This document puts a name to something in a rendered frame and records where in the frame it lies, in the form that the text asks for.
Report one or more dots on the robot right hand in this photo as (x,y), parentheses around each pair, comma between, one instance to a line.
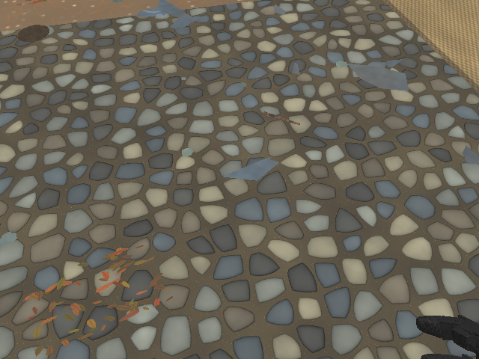
(463,331)

